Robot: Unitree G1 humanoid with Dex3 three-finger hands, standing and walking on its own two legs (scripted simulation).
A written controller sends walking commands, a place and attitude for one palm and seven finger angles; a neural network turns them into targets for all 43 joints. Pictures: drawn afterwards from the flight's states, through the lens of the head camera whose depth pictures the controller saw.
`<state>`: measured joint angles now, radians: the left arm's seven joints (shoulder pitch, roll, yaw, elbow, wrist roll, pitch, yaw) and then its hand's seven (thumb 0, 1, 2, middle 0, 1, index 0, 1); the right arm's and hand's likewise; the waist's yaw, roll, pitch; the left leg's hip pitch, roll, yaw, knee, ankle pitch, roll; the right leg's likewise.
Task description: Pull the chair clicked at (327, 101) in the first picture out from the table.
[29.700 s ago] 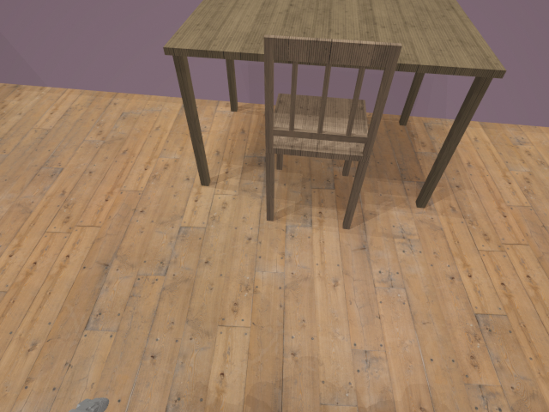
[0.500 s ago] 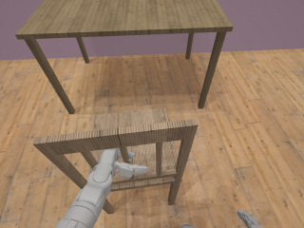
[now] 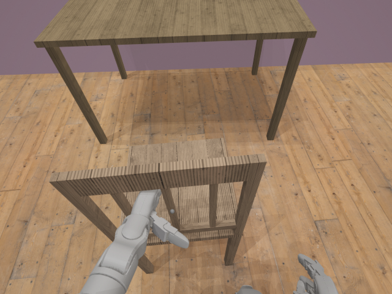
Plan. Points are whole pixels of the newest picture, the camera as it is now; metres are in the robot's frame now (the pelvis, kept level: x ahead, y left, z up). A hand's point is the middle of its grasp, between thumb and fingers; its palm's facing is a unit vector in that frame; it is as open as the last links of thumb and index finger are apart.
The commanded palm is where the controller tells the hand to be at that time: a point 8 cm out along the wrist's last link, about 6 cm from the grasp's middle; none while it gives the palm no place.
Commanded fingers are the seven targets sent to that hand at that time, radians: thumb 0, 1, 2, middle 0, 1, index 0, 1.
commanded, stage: draw the fingers out of the gap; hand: left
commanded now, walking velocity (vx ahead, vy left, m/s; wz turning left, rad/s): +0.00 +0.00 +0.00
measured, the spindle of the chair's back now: (171, 209) +0.33 +0.07 -0.09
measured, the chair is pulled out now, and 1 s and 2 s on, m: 0.58 0.58 0.58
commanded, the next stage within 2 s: draw the hand back to the body in 0.78 s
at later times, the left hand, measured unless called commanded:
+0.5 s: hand (159, 251) +0.22 +0.08 -0.02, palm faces -0.19 -0.97 -0.14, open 17.5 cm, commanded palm +0.20 +0.12 +0.00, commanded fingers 0.00 -0.55 0.20 0.00 0.00 0.00 0.00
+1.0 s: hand (152, 274) +0.17 +0.08 +0.01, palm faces -0.07 -1.00 +0.02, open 17.5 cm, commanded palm +0.14 +0.14 +0.02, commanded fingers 0.00 -0.55 0.20 0.00 0.00 0.00 0.00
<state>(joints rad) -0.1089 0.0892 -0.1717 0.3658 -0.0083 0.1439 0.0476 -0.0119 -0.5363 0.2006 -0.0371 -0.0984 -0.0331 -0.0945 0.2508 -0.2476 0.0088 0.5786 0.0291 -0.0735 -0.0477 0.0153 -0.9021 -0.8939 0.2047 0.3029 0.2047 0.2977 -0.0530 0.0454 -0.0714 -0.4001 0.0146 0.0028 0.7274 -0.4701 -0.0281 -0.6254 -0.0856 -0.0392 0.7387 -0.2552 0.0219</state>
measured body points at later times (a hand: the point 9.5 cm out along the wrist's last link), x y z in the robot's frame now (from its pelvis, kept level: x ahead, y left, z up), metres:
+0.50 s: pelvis +0.01 +0.01 -0.01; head +0.05 -0.01 +0.44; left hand +0.22 +0.13 -0.01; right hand +0.19 -0.23 -0.09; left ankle -0.06 +0.14 -0.71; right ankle +0.06 -0.13 -0.71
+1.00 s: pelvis +0.00 +0.01 -0.04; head +0.04 +0.01 +0.41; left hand +0.17 +0.14 +0.01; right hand +0.19 -0.22 -0.10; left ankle -0.06 +0.14 -0.71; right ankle +0.06 -0.13 -0.71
